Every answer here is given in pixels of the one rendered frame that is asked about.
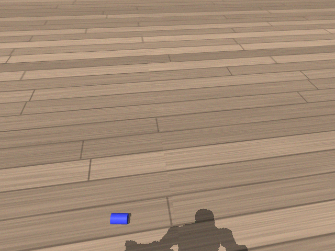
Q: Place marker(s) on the can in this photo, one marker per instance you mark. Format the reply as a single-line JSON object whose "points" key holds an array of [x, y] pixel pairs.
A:
{"points": [[119, 218]]}

